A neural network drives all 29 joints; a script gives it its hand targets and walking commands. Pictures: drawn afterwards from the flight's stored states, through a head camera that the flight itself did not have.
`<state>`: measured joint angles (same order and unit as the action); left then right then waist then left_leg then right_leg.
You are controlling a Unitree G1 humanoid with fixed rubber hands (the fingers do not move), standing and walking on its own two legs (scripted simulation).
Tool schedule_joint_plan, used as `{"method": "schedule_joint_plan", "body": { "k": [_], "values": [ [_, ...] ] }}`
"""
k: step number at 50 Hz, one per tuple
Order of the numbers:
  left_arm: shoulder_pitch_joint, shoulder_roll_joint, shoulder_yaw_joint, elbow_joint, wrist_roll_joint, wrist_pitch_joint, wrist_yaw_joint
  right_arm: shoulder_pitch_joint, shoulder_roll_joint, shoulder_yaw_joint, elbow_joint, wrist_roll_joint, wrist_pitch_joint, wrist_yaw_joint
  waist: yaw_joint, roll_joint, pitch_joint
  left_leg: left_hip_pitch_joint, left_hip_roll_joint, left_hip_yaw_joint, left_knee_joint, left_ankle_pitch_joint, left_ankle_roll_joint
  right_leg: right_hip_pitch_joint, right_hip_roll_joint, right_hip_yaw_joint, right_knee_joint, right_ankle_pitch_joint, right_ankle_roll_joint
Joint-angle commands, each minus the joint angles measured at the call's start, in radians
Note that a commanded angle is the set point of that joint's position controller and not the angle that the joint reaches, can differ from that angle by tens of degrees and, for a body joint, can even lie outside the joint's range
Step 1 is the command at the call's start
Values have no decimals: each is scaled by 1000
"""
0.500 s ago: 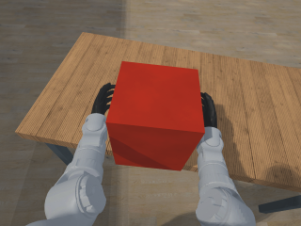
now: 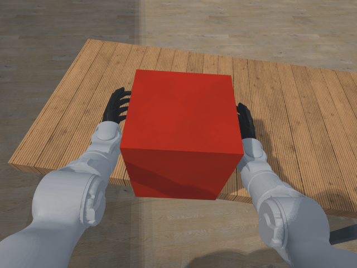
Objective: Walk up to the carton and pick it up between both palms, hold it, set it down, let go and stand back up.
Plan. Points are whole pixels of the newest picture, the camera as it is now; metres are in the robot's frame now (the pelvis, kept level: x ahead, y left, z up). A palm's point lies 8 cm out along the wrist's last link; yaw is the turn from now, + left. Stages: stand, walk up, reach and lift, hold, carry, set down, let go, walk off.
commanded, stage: set down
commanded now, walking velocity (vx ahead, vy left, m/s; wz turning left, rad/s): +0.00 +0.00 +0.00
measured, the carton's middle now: (179, 140) +0.42 -0.02 +0.02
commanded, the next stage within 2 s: none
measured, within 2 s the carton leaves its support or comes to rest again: neither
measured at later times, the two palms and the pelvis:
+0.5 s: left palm (83, 102) +0.44 +0.18 +0.13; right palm (273, 112) +0.43 -0.22 +0.11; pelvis -0.03 -0.02 -0.01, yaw +2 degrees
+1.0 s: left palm (67, 69) +0.45 +0.19 +0.20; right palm (292, 85) +0.43 -0.22 +0.19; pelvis -0.01 -0.02 +0.02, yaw +3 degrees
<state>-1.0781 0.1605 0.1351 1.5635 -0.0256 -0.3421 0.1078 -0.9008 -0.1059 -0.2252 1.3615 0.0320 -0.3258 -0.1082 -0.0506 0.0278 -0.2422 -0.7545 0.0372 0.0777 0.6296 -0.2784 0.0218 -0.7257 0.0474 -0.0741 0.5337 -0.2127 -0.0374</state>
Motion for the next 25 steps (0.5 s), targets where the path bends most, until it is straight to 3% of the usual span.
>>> {"method": "schedule_joint_plan", "body": {
  "k": [1, 7, 13, 14, 15, 19, 25],
  "values": [
    [-411, 172, -55, -84, -64, -68, -17, -473, -218, 72, -90, 92, -77, -1, -27, 12, -681, 419, -4, -89, 76, 596, -98, 273, -15, 21, 61, 587, 56],
    [-468, 228, -176, -65, -185, -89, -49, -512, -299, 170, -48, 221, -65, 28, -40, 29, -657, 374, -15, -90, 71, 488, -101, 165, -17, 4, 68, 445, 52],
    [-592, 232, -322, -173, -334, -68, -67, -598, -333, 237, -159, 327, -1, 78, -35, 61, -777, 351, -22, -78, 96, 399, -91, 89, -28, -2, 98, 340, 52],
    [-624, 293, -292, -386, -358, -65, -56, -637, -360, 257, -375, 367, -8, 85, 52, 85, -1030, 389, -22, -70, 110, 524, -88, 188, -15, 12, 127, 453, 55],
    [-604, 296, -305, -377, -351, -42, -53, -614, -356, 266, -370, 363, 13, 88, 23, 71, -1051, 376, -24, -69, 116, 565, -85, 245, -13, 20, 136, 521, 60],
    [-569, 323, -273, -324, -345, 68, -87, -604, -370, 270, -319, 363, 118, 79, 18, -23, -811, 196, -41, -62, 10, 304, -44, 400, -36, 50, 98, 434, 84],
    [-581, 326, -256, -291, -318, 152, -99, -627, -359, 210, -312, 303, 191, 38, -18, -53, -697, 206, -42, -73, -55, 234, -34, 479, -50, 69, 31, 410, 88]
  ]
}}
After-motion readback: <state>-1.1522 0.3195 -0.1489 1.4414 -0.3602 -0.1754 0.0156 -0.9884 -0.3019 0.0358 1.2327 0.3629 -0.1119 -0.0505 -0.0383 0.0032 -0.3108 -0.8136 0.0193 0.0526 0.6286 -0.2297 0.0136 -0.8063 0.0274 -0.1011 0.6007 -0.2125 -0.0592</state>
